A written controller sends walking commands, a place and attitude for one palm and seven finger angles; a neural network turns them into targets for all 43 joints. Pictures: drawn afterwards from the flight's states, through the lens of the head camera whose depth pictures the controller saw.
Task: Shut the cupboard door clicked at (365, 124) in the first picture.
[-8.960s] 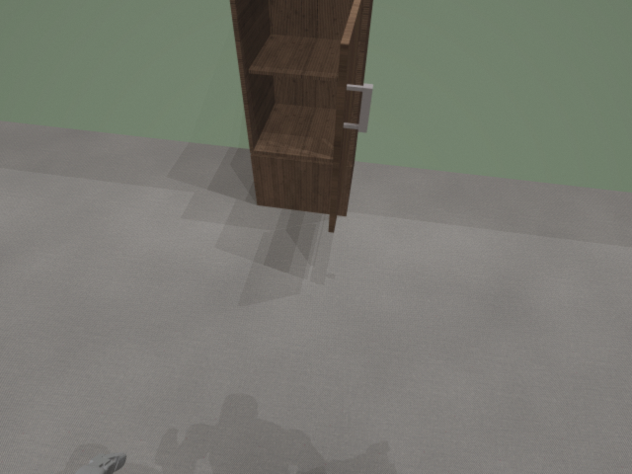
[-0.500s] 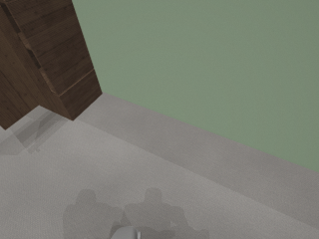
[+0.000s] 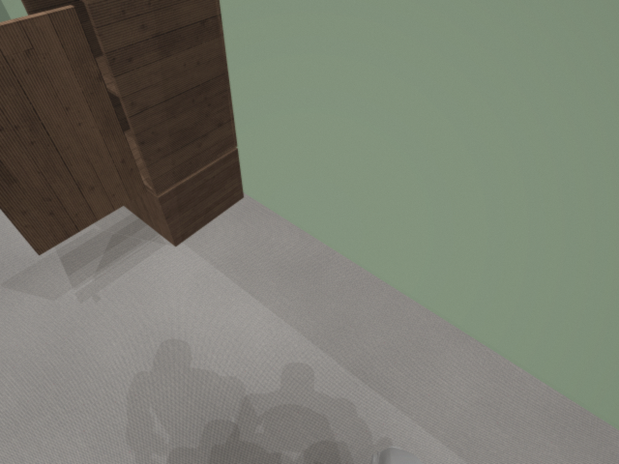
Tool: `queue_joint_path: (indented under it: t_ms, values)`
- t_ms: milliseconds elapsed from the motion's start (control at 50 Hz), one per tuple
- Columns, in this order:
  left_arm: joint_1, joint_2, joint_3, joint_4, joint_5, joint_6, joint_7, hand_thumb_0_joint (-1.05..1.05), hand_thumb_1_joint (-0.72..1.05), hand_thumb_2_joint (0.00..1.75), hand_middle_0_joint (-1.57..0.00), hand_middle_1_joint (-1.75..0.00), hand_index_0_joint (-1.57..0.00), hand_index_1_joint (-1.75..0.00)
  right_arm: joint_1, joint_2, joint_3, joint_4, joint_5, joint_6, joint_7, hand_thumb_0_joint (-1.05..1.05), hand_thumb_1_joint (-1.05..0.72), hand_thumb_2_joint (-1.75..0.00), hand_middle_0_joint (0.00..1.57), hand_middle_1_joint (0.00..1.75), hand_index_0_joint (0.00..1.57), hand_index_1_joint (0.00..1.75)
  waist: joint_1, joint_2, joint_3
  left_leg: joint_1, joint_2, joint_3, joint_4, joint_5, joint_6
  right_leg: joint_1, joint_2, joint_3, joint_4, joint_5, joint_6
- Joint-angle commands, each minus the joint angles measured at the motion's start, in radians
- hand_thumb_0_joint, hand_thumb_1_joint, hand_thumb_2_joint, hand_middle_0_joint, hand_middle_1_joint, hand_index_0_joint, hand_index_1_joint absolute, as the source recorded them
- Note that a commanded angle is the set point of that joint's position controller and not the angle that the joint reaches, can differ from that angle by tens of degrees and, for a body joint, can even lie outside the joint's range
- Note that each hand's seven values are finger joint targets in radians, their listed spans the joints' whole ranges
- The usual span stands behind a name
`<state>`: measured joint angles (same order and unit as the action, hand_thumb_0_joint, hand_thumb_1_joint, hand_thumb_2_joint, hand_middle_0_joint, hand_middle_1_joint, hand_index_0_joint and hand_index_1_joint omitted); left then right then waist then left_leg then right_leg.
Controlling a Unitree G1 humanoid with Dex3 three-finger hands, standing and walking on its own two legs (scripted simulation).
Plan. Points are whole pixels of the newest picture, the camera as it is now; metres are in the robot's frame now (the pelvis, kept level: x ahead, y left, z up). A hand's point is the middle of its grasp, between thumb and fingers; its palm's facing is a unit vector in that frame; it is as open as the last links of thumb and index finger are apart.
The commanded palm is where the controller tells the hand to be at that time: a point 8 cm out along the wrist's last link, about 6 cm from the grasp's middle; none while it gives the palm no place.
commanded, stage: walk to a spot facing it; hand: left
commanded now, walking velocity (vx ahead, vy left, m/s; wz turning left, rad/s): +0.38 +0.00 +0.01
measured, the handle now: out of the picture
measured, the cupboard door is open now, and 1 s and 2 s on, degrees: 89 89 89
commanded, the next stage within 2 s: turn to face it in 0.62 s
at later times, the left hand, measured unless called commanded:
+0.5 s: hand (247, 389) +0.26 +0.12 -0.16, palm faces +0.14 -0.96 -0.25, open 7.1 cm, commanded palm none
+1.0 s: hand (206, 335) +0.35 +0.22 -0.18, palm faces +0.42 -0.88 -0.20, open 7.4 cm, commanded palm none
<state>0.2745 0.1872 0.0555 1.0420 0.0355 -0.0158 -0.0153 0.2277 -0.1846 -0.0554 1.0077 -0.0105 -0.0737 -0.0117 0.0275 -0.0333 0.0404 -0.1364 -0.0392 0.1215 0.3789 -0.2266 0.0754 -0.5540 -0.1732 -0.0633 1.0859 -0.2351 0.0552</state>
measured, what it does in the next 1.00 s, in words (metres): walks ahead, turning left: right foot, then left foot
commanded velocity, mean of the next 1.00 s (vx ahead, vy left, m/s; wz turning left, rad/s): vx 0.21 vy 0.00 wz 0.44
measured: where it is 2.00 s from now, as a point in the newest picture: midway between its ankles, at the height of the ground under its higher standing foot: (321, 410)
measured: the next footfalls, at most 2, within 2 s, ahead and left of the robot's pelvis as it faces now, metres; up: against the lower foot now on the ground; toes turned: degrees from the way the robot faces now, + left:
right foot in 0.26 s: +0.27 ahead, -0.16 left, +0.00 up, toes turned -8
left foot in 0.80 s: +0.44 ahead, +0.10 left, +0.00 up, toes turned +23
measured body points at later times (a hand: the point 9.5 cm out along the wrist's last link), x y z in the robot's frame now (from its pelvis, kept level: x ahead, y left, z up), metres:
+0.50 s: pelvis +0.22 -0.08 +0.00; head +0.23 -0.09 +0.45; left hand +0.25 +0.17 -0.14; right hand +0.23 -0.30 -0.17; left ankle +0.23 +0.08 -0.65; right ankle +0.23 -0.16 -0.74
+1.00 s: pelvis +0.37 +0.01 -0.01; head +0.40 +0.04 +0.44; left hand +0.33 +0.26 -0.17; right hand +0.57 -0.18 -0.14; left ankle +0.41 +0.08 -0.74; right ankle +0.42 -0.16 -0.66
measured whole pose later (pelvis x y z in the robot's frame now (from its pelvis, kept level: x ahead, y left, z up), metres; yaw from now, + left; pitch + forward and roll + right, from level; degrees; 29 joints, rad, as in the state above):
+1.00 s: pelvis +0.37 +0.01 -0.01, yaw +22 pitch -1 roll -2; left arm 0.21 0.22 0.07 0.95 0.02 0.01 0.01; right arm 0.12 -0.21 -0.03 0.93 -0.02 -0.01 0.01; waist 0.03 -0.02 0.09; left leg -0.34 -0.05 0.06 0.53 -0.19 0.10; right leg -0.52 -0.13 -0.03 1.16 -0.39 0.09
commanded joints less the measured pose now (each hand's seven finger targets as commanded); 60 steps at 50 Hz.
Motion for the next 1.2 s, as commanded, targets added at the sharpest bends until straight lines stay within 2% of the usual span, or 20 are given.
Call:
queue_joint_path:
  t_ms: [0, 120, 180, 200, 220, 240, 260, 280, 320, 400, 520, 640, 700, 740, 760, 780, 840, 900, 1020, 1180]
  values:
    - [-0.043, 0.049, 0.013, -0.071, -0.006, 0.001, -0.003, 0.0, 0.9, 0.9, -0.2, -0.3, -0.2, -0.3, 0.115, -0.106, -0.018, 0.002, 0.001, -0.013, -0.003, 0.0, -0.9, -0.9, 0.2, 0.3, 0.2, 0.3, -0.029, 0.109, 0.066, 0.013, 0.29, -0.202, -0.242, 0.138, 0.107, -0.096, -0.012, 0.018, -0.107, 0.09, 0.016]
    - [-0.228, 0.044, 0.005, -0.141, -0.012, -0.018, -0.01, 0.0, 0.9, 0.9, -0.2, -0.3, -0.2, -0.3, 0.2, -0.124, -0.02, 0.048, -0.013, -0.01, -0.006, 0.0, -0.9, -0.9, 0.2, 0.3, 0.2, 0.3, -0.077, 0.13, 0.084, 0.106, 0.308, -0.186, -0.166, 0.291, 0.101, -0.024, 0.042, -0.026, -0.406, 0.057, -0.017]
    - [-0.166, 0.059, 0.013, -0.128, -0.012, -0.029, -0.012, 0.0, 0.9, 0.9, -0.2, -0.3, -0.2, -0.3, 0.187, -0.142, -0.021, 0.061, -0.017, -0.003, -0.008, 0.0, -0.9, -0.9, 0.2, 0.3, 0.2, 0.3, -0.034, 0.122, 0.051, 0.074, 0.294, -0.165, -0.051, 0.378, 0.074, 0.171, 0.094, -0.059, -0.51, 0.039, -0.046]
    - [-0.045, 0.084, 0.021, -0.091, -0.01, -0.038, -0.011, 0.0, 0.9, 0.9, -0.2, -0.3, -0.2, -0.3, 0.179, -0.144, -0.019, 0.065, -0.013, -0.002, -0.008, 0.0, -0.9, -0.9, 0.2, 0.3, 0.2, 0.3, 0.024, 0.081, -0.01, 0.047, 0.255, -0.132, 0.094, 0.434, 0.047, 0.338, 0.121, -0.076, -0.574, 0.072, -0.055]
    - [0.108, 0.14, 0.034, -0.04, -0.004, -0.051, -0.003, 0.0, 0.9, 0.9, -0.2, -0.3, -0.2, -0.3, 0.177, -0.122, -0.017, 0.064, -0.006, -0.005, -0.001, 0.0, -0.9, -0.9, 0.2, 0.3, 0.2, 0.3, 0.088, -0.005, -0.091, -0.093, 0.192, -0.1, 0.311, 0.383, 0.009, 0.59, 0.072, -0.004, -0.6, 0.078, -0.083]
    - [0.259, 0.254, 0.066, -0.002, 0.004, -0.059, 0.01, 0.0, 0.9, 0.9, -0.2, -0.3, -0.2, -0.3, 0.219, -0.056, -0.007, 0.042, 0.006, -0.013, 0.006, 0.0, -0.9, -0.9, 0.2, 0.3, 0.2, 0.3, 0.124, -0.26, -0.22, -0.346, 0.059, -0.019, 0.644, -0.039, -0.038, 0.831, -0.224, 0.351, -0.687, 0.092, -0.17]
    - [0.276, 0.305, 0.069, 0.004, -0.018, -0.056, 0.01, 0.0, 0.9, 0.9, -0.2, -0.3, -0.2, -0.3, 0.202, -0.083, -0.006, 0.024, 0.009, -0.005, 0.005, 0.0, -0.9, -0.9, 0.2, 0.3, 0.2, 0.3, 0.11, -0.274, -0.262, -0.426, 0.038, -0.109, 0.862, -0.333, -0.037, 0.788, -0.342, 0.56, -0.817, 0.009, -0.235]
    - [0.183, 0.259, 0.06, -0.018, -0.019, -0.052, 0.013, 0.0, 0.9, 0.9, -0.2, -0.3, -0.2, -0.3, 0.12, -0.082, -0.017, 0.018, 0.003, -0.001, 0.009, 0.0, -0.9, -0.9, 0.2, 0.3, 0.2, 0.3, 0.104, -0.168, -0.158, -0.486, 0.091, -0.161, 0.953, -0.265, -0.031, 0.66, -0.32, 0.52, -0.855, -0.119, -0.234]
    - [0.03, 0.151, 0.031, -0.048, -0.018, -0.056, 0.023, 0.0, 0.9, 0.9, -0.2, -0.3, -0.2, -0.3, 0.09, -0.051, -0.018, 0.028, -0.005, 0.014, 0.016, 0.0, -0.9, -0.9, 0.2, 0.3, 0.2, 0.3, 0.021, -0.006, -0.014, -0.481, 0.167, -0.171, 0.932, -0.085, -0.039, 0.442, -0.248, 0.288, -0.878, -0.127, -0.18]
    - [0.025, 0.07, 0.004, -0.033, -0.011, -0.073, 0.026, 0.0, 0.9, 0.9, -0.2, -0.3, -0.2, -0.3, 0.169, -0.004, -0.013, 0.061, -0.016, 0.056, 0.026, 0.0, -0.9, -0.9, 0.2, 0.3, 0.2, 0.3, -0.045, -0.096, 0.014, -0.441, 0.169, -0.123, 0.827, 0.022, -0.079, 0.334, -0.15, 0.019, -0.908, 0.07, -0.127]
    - [0.088, 0.083, 0.004, -0.015, -0.01, -0.083, 0.034, 0.0, 0.9, 0.9, -0.2, -0.3, -0.2, -0.3, -0.018, 0.0, -0.011, -0.029, -0.012, 0.063, 0.056, 0.0, -0.9, -0.9, 0.2, 0.3, 0.2, 0.3, -0.029, -0.078, 0.074, -0.52, 0.185, -0.059, 0.602, 0.09, -0.099, 0.409, -0.149, -0.114, -0.906, 0.266, -0.137]
    - [0.152, 0.135, 0.011, -0.004, -0.01, -0.067, 0.039, 0.0, 0.9, 0.9, -0.2, -0.3, -0.2, -0.3, -0.18, -0.025, 0.004, -0.106, -0.013, 0.06, 0.073, 0.0, -0.9, -0.9, 0.2, 0.3, 0.2, 0.3, 0.008, -0.083, 0.088, -0.461, 0.149, 0.006, 0.369, 0.052, -0.06, 0.541, -0.188, -0.177, -0.824, 0.451, -0.126]
    - [0.147, 0.176, 0.02, -0.014, -0.01, -0.059, 0.039, 0.0, 0.9, 0.9, -0.2, -0.3, -0.2, -0.3, -0.109, -0.058, -0.001, -0.107, -0.017, 0.056, 0.058, 0.0, -0.9, -0.9, 0.2, 0.3, 0.2, 0.3, -0.035, -0.089, 0.023, -0.287, 0.075, 0.06, 0.301, -0.033, -0.026, 0.569, -0.205, -0.211, -0.613, 0.764, -0.117]
    - [0.109, 0.192, 0.027, -0.045, -0.021, -0.051, 0.033, 0.0, 0.9, 0.9, -0.2, -0.3, -0.2, -0.3, 0.133, -0.162, -0.03, -0.061, -0.025, 0.049, 0.041, 0.0, -0.9, -0.9, 0.2, 0.3, 0.2, 0.3, -0.163, 0.036, -0.153, 0.119, 0.084, -0.017, 0.132, 0.197, 0.013, 0.392, -0.14, -0.254, -0.16, 0.617, -0.047]
    - [0.131, 0.132, 0.023, -0.093, -0.043, -0.046, 0.016, 0.0, 0.9, 0.9, -0.2, -0.3, -0.2, -0.3, 0.207, -0.31, -0.059, -0.055, -0.026, 0.041, 0.028, 0.0, -0.9, -0.9, 0.2, 0.3, 0.2, 0.3, -0.159, 0.346, -0.255, 0.36, 0.419, -0.474, 0.11, 0.687, 0.158, 0.04, 0.058, -0.214, 0.2, -0.264, 0.031]
    - [0.061, 0.144, 0.018, -0.137, -0.036, -0.042, 0.026, 0.0, 0.9, 0.9, -0.2, -0.3, -0.2, -0.3, 0.235, -0.347, -0.056, -0.045, 0.004, 0.046, 0.022, 0.0, -0.9, -0.9, 0.2, 0.3, 0.2, 0.3, -0.163, 0.222, -0.303, 0.338, 0.503, -0.553, 0.064, 0.791, 0.23, -0.014, 0.071, -0.045, 0.294, -0.409, 0.009]
    - [0.012, 0.111, 0.023, -0.124, -0.025, -0.017, 0.033, 0.0, 0.9, 0.9, -0.2, -0.3, -0.2, -0.3, 0.01, -0.235, -0.033, -0.119, -0.001, 0.039, 0.003, 0.0, -0.9, -0.9, 0.2, 0.3, 0.2, 0.3, -0.077, 0.14, -0.112, 0.001, 0.39, -0.427, -0.028, 0.42, 0.156, -0.038, 0.01, 0.049, 0.26, -0.243, 0.022]
    - [0.088, 0.09, 0.026, -0.102, -0.019, 0.019, 0.03, 0.0, 0.9, 0.9, -0.2, -0.3, -0.2, -0.3, -0.088, -0.194, -0.021, -0.144, -0.005, 0.039, 0.006, 0.0, -0.9, -0.9, 0.2, 0.3, 0.2, 0.3, -0.004, 0.138, -0.086, -0.15, 0.276, -0.288, -0.056, 0.412, 0.104, 0.086, 0.027, 0.042, 0.124, -0.149, 0.037]
    - [-0.026, 0.115, 0.036, -0.177, -0.015, 0.036, 0.034, 0.0, 0.9, 0.9, -0.2, -0.3, -0.2, -0.3, -0.041, -0.204, -0.043, -0.141, -0.006, 0.061, 0.013, 0.0, -0.9, -0.9, 0.2, 0.3, 0.2, 0.3, -0.025, 0.133, -0.084, -0.118, 0.237, -0.386, -0.088, 0.217, 0.101, 0.032, 0.06, 0.058, -0.009, -0.087, 0.058]
    - [-0.163, 0.12, 0.026, -0.267, -0.027, 0.032, 0.045, 0.0, 0.9, 0.9, -0.2, -0.3, -0.2, -0.3, 0.024, -0.213, -0.067, -0.135, -0.014, 0.083, 0.006, 0.0, -0.9, -0.9, 0.2, 0.3, 0.2, 0.3, -0.059, 0.157, -0.113, -0.018, 0.239, -0.514, 0.01, 0.426, 0.125, 0.099, 0.127, 0.078, -0.268, -0.19, 0.046]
